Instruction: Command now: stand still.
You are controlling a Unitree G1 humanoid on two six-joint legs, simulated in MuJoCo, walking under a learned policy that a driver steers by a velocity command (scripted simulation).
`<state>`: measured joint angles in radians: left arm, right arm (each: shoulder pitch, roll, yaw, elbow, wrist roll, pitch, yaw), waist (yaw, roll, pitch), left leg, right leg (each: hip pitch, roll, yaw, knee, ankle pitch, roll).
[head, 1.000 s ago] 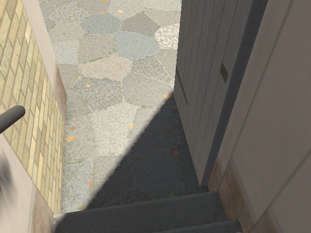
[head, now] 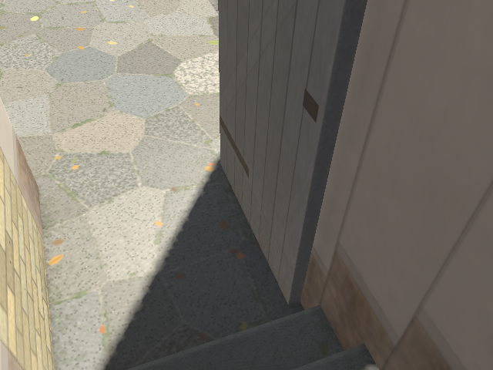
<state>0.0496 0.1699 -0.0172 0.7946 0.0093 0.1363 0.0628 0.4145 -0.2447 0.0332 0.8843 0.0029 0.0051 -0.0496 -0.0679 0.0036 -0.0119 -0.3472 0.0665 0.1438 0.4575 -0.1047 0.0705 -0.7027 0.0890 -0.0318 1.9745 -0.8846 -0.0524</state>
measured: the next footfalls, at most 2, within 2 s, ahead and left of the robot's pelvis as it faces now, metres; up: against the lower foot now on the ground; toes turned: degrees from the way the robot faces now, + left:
right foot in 0.04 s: -0.04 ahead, -0.11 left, +0.19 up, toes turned +2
left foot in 0.46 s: +0.05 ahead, +0.17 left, +0.14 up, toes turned -13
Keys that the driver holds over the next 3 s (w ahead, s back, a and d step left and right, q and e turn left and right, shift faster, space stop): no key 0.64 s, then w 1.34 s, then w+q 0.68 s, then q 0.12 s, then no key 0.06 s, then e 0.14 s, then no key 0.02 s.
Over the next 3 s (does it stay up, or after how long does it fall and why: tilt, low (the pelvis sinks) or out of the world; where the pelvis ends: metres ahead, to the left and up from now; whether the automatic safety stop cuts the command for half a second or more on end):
stays up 1.05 0.24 -0.58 its command is cut before an obstacle after 2.1 s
